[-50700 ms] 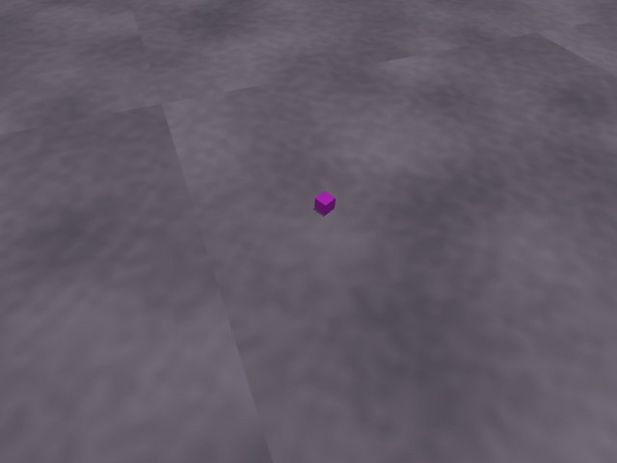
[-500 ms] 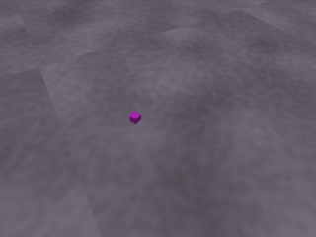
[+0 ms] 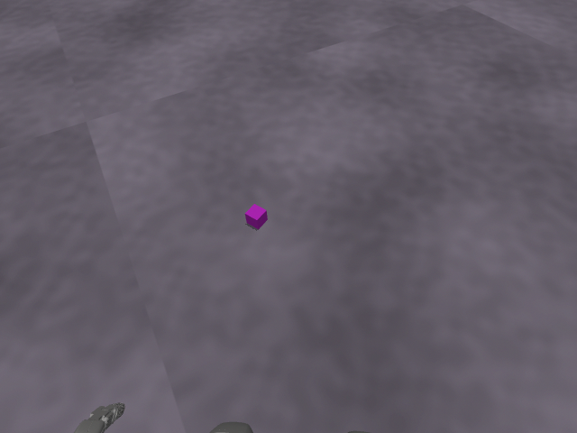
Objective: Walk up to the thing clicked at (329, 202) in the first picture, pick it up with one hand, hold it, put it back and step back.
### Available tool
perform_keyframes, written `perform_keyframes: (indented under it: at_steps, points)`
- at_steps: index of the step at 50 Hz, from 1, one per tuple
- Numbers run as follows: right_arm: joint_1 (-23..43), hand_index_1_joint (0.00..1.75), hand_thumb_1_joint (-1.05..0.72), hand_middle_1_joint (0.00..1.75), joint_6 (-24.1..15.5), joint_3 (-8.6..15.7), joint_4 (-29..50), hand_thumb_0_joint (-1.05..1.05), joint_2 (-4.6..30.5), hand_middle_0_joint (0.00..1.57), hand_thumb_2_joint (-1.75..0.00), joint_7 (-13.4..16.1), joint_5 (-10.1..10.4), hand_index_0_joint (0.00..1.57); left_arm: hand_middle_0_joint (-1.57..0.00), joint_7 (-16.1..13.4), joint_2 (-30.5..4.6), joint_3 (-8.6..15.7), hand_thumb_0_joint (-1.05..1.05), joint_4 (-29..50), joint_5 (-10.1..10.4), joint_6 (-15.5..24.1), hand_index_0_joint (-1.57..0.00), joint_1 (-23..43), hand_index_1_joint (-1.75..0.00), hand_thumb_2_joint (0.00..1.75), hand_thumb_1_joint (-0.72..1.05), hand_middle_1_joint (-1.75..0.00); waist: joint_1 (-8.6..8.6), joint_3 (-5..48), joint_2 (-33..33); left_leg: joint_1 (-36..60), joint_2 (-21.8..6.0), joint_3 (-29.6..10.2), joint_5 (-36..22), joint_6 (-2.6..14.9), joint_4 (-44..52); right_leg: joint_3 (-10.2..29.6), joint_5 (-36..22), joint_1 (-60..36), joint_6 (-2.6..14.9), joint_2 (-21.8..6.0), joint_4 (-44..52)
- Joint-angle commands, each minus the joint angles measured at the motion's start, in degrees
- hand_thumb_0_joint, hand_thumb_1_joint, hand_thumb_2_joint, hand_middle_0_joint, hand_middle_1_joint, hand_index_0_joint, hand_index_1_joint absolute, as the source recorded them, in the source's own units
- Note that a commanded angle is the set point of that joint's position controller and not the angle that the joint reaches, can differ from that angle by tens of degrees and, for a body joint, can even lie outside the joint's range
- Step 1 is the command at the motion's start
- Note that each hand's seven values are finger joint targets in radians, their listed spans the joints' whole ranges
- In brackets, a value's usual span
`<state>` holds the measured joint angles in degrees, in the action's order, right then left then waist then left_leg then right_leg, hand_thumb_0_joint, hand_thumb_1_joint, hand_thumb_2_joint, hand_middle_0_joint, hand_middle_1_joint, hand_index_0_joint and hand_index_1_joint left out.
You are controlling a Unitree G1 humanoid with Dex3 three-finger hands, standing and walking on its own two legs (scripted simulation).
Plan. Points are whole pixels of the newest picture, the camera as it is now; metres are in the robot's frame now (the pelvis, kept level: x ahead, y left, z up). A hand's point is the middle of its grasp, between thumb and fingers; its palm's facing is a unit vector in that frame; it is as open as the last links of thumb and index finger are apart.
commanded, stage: step back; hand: left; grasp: from above
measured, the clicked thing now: (256, 216) +1.01 +0.18 -0.73
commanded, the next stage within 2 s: stand in 0.08 s
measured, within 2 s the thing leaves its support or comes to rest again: neither
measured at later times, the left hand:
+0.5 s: hand out of the picture +0.10 +0.28 -0.14, palm faces -0.02 -0.94 -0.33, open 7.4 cm
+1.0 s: hand out of the picture +0.09 +0.27 -0.14, palm faces -0.05 -0.94 -0.34, open 7.4 cm
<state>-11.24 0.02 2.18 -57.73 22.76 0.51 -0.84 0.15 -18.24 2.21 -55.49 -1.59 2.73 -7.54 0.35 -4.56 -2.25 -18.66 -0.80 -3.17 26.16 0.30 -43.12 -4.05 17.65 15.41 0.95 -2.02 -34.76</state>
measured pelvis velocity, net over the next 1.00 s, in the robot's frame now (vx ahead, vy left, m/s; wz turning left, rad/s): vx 0.01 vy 0.01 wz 0.00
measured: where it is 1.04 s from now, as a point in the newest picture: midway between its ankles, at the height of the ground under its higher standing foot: outside the picture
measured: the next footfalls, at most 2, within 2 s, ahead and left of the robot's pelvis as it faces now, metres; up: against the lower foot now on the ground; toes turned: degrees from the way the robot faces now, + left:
left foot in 0.06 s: +0.06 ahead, +0.14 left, +0.00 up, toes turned +1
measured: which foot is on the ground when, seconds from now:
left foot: up 0.00-0.04, down 0.06-1.00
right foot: down 0.00-1.00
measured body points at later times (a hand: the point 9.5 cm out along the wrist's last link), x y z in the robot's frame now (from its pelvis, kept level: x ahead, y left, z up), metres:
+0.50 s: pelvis +0.02 +0.02 +0.02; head +0.03 +0.03 +0.47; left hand +0.10 +0.32 -0.12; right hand +0.14 -0.27 -0.10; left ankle +0.02 +0.14 -0.73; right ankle +0.01 -0.11 -0.73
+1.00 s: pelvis +0.01 +0.01 +0.02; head +0.02 +0.01 +0.47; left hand +0.09 +0.31 -0.11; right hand +0.08 -0.29 -0.12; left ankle +0.02 +0.14 -0.73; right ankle +0.01 -0.11 -0.73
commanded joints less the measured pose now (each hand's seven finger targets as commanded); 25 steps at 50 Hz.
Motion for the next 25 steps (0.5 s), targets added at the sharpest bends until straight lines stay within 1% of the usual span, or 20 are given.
perform_keyframes:
  at_steps: [1, 2, 3, 4, 5, 6, 7, 8, 9, 10, 11, 12, 14, 15, 16, 17, 19, 22, 24, 25]
  points:
    - [-4.27, 0.30, -0.90, 0.30, -1.44, 2.30, 0.70, 0.00, 7.52, 0.20, -0.90, 0.53, -0.46, 0.20, -0.20, -1.43, -17.51, 4.38, 0.00, 3.86, 1.24, 0.38, -0.20, 4.01, -0.30, 0.90, 0.90, -0.30, -1.56, 7.35, 11.97, 5.45, 0.05, 5.06, -11.27, -0.01, 13.56, 9.09, -34.11, -4.96, 6.45, -12.16, 3.70]
    - [-4.01, 0.30, -0.90, 0.30, -1.65, 2.76, 0.05, 0.00, 8.09, 0.20, -0.90, 0.55, -0.62, 0.20, -0.20, -1.49, -16.69, 4.22, 0.00, 3.98, 1.41, 0.07, -0.20, 4.04, -0.30, 0.90, 0.90, -0.30, -1.60, 7.72, 9.24, 7.33, 0.12, 4.13, -19.76, 0.38, 17.26, 7.86, -32.34, -5.05, 4.56, -10.35, 0.90]
    - [-3.04, 0.30, -0.90, 0.30, -1.71, 3.52, 0.05, 0.00, 10.00, 0.20, -0.90, 0.63, -0.98, 0.20, -0.20, -1.50, -15.37, 3.75, 0.00, 4.43, 1.49, -0.21, -0.20, 3.55, -0.30, 0.90, 0.90, -0.30, -1.06, 9.13, 5.29, 10.76, -3.15, -0.82, -29.97, 2.00, 16.04, 6.69, -27.11, -1.71, 2.55, -8.25, -1.72]
    - [0.09, 0.30, -0.90, 0.30, -2.80, 3.00, 2.08, 0.00, 13.14, 0.20, -0.90, 0.47, -1.01, 0.20, -0.20, -1.10, -10.72, 1.85, 0.00, 3.20, 2.71, -0.83, -0.20, 0.23, -0.30, 0.90, 0.90, -0.30, 0.75, 10.72, -0.84, 14.33, -11.47, -12.03, -34.20, 3.94, 21.44, 3.99, -14.04, 1.20, 0.22, -2.03, -3.55]
    - [3.70, 0.30, -0.90, 0.30, -3.21, 2.82, 2.38, 0.00, 14.92, 0.20, -0.90, 0.32, -0.71, 0.20, -0.20, -1.18, -11.41, 1.90, 0.00, 2.41, 3.22, -1.56, -0.20, 1.94, -0.30, 0.90, 0.90, -0.30, 1.41, 8.46, -1.91, 8.54, -14.39, -14.83, -29.91, 7.82, 22.11, 4.46, -0.79, -1.39, -0.18, -0.02, -0.68]
    - [7.73, 0.30, -0.90, 0.30, -3.13, 2.68, 1.95, 0.00, 13.91, 0.20, -0.90, 0.17, -0.48, 0.20, -0.20, -1.15, -11.44, 1.47, 0.00, 1.28, 2.86, -1.72, -0.20, 1.16, -0.30, 0.90, 0.90, -0.30, 3.10, 7.05, -4.01, 4.18, -13.94, -14.27, -24.14, 7.45, 21.61, 6.22, -0.07, -5.29, -0.06, -1.65, 3.88]
    - [9.08, 0.30, -0.90, 0.30, -2.85, 2.13, 1.58, 0.00, 11.65, 0.20, -0.90, -0.12, 0.02, 0.20, -0.20, -0.87, -12.33, 1.44, 0.00, -0.02, 2.10, -1.35, -0.20, 2.15, -0.30, 0.90, 0.90, -0.30, 2.63, 6.34, -2.37, 2.45, -11.12, -10.11, -20.71, 5.01, 22.01, 6.53, -2.28, -8.46, -0.05, -2.20, 7.77]
    - [9.12, 0.30, -0.90, 0.30, -2.67, 1.69, 1.55, 0.00, 9.90, 0.20, -0.90, -0.11, 0.37, 0.20, -0.20, -0.67, -13.21, 1.58, 0.00, -0.73, 1.58, -0.97, -0.20, 2.32, -0.30, 0.90, 0.90, -0.30, 1.92, 7.43, -1.97, 4.55, -8.24, -5.86, -21.73, 2.86, 20.60, 6.94, -9.41, -9.62, 0.73, -4.26, 8.63]
    - [7.62, 0.30, -0.90, 0.30, -2.78, 1.38, 1.14, 0.00, 9.24, 0.20, -0.90, 0.04, 0.47, 0.20, -0.20, -0.58, -14.00, 1.56, 0.00, -1.31, 1.34, -0.56, -0.20, 2.52, -0.30, 0.90, 0.90, -0.30, 0.66, 9.34, -1.26, 8.55, -6.69, -3.73, -26.51, 1.81, 19.34, 7.64, -15.75, -9.70, 1.10, -5.21, 8.37]
    - [6.22, 0.30, -0.90, 0.30, -2.93, 1.08, 0.26, 0.00, 9.35, 0.20, -0.90, 0.04, 0.45, 0.20, -0.20, -0.49, -14.08, 1.39, 0.00, -1.75, 1.40, -0.44, -0.20, 2.93, -0.30, 0.90, 0.90, -0.30, 0.07, 8.99, -1.50, 10.20, -6.70, -3.29, -29.38, 1.41, 19.69, 7.40, -17.64, -8.92, 1.03, -5.05, 8.36]
    - [5.96, 0.30, -0.90, 0.30, -3.12, 1.15, -0.52, 0.00, 10.14, 0.20, -0.90, 0.07, 0.39, 0.20, -0.20, -0.49, -13.39, 1.22, 0.00, -2.12, 1.56, -0.46, -0.20, 3.33, -0.30, 0.90, 0.90, -0.30, 0.24, 9.31, -2.58, 11.20, -7.35, -3.55, -32.12, 1.50, 20.53, 6.81, -17.69, -9.65, 0.71, -4.68, 8.65]
    - [7.28, 0.30, -0.90, 0.30, -3.13, 1.17, -0.81, 0.00, 10.50, 0.20, -0.90, 0.07, 0.39, 0.20, -0.20, -0.50, -13.18, 0.86, 0.00, -2.45, 1.59, -0.60, -0.20, 3.63, -0.30, 0.90, 0.90, -0.30, 0.48, 8.49, -3.23, 11.08, -7.49, -3.74, -33.89, 1.42, 21.03, 6.53, -17.97, -9.57, 0.39, -4.60, 10.05]
    - [8.46, 0.30, -0.90, 0.30, -2.95, 0.99, -1.18, 0.00, 9.87, 0.20, -0.90, 0.02, 0.55, 0.20, -0.20, -0.42, -13.39, 0.49, 0.00, -3.36, 1.74, -0.61, -0.20, 4.47, -0.30, 0.90, 0.90, -0.30, 0.31, 6.69, -2.10, 10.83, -7.64, -3.78, -31.83, 1.32, 22.89, 6.55, -15.85, -9.49, 0.17, -4.53, 12.29]
    - [9.06, 0.30, -0.90, 0.30, -2.79, 0.88, -1.19, 0.00, 9.67, 0.20, -0.90, 0.04, 0.53, 0.20, -0.20, -0.32, -13.38, 0.34, 0.00, -3.76, 1.65, -0.60, -0.20, 4.33, -0.30, 0.90, 0.90, -0.30, 0.32, 6.57, -1.59, 11.54, -7.69, -3.51, -31.20, 1.40, 23.24, 6.53, -16.09, -9.28, 0.10, -4.62, 13.28]
    - [9.08, 0.30, -0.90, 0.30, -2.71, 0.73, -1.42, 0.00, 9.07, 0.20, -0.90, 0.03, 0.61, 0.20, -0.20, -0.29, -13.61, 0.26, 0.00, -4.33, 1.49, -0.67, -0.20, 4.35, -0.30, 0.90, 0.90, -0.30, 0.04, 5.74, -0.69, 12.05, -7.47, -3.27, -29.60, 1.12, 23.91, 6.56, -15.22, -8.47, -0.05, -4.54, 14.26]
    - [9.33, 0.30, -0.90, 0.30, -2.68, 0.83, -1.61, 0.00, 9.31, 0.20, -0.90, -0.01, 0.65, 0.20, -0.20, -0.31, -13.73, 0.22, 0.00, -4.71, 1.38, -0.56, -0.20, 4.55, -0.30, 0.90, 0.90, -0.30, 0.02, 6.48, 0.43, 12.65, -7.52, -3.20, -30.71, 1.13, 23.72, 6.44, -16.80, -9.83, 0.06, -4.95, 14.61]
    - [9.05, 0.30, -0.90, 0.30, -2.53, 0.73, -1.99, 0.00, 9.13, 0.20, -0.90, -0.02, 0.65, 0.20, -0.20, -0.33, -13.92, 0.16, 0.00, -5.31, 1.21, -0.52, -0.20, 4.63, -0.30, 0.90, 0.90, -0.30, -0.29, 6.69, 1.32, 13.26, -7.25, -2.49, -29.78, 1.12, 24.53, 6.53, -16.93, -9.87, -0.16, -5.20, 15.66]
    - [9.77, 0.30, -0.90, 0.30, -2.51, 0.64, -2.44, 0.00, 8.99, 0.20, -0.90, -0.16, 0.51, 0.20, -0.20, -0.27, -13.72, -0.03, 0.00, -5.90, 1.26, -0.43, -0.20, 4.76, -0.30, 0.90, 0.90, -0.30, -0.27, 6.68, 1.12, 13.50, -7.12, -2.16, -27.54, 0.97, 25.93, 6.82, -15.17, -9.96, -0.33, -5.40, 17.07]
    - [10.36, 0.30, -0.90, 0.30, -2.55, 0.67, -2.67, 0.00, 9.18, 0.20, -0.90, -0.23, 0.52, 0.20, -0.20, -0.29, -13.61, -0.14, 0.00, -6.15, 1.19, -0.23, -0.20, 4.74, -0.30, 0.90, 0.90, -0.30, -0.07, 7.34, 1.39, 14.28, -7.24, -1.96, -29.35, 0.87, 26.11, 6.88, -16.99, -10.54, -0.45, -5.76, 17.29]
    - [10.56, 0.30, -0.90, 0.30, -2.47, 0.68, -2.80, 0.00, 9.17, 0.20, -0.90, -0.28, 0.51, 0.20, -0.20, -0.34, -13.55, -0.18, 0.00, -6.32, 1.18, -0.26, -0.20, 4.87, -0.30, 0.90, 0.90, -0.30, -0.12, 6.71, 1.64, 13.47, -7.00, -1.86, -28.43, 0.70, 26.28, 6.81, -16.19, -10.64, -0.61, -5.68, 17.84]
